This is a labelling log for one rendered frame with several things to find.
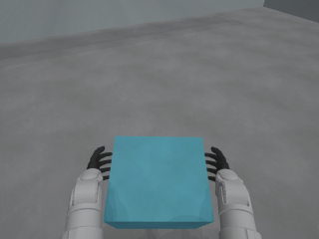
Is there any left robot forearm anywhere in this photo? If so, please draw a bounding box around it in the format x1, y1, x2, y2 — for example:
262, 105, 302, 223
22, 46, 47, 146
60, 168, 104, 239

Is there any robot right hand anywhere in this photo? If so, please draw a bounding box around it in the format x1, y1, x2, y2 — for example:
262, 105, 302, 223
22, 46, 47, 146
204, 146, 230, 182

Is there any robot left hand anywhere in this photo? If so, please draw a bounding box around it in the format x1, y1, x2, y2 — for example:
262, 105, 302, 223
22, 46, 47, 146
87, 146, 112, 180

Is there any carton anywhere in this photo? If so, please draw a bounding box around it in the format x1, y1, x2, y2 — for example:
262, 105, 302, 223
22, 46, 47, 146
103, 135, 214, 229

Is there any right robot forearm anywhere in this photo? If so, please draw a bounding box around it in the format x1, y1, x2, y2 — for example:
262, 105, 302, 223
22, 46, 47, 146
215, 168, 262, 239

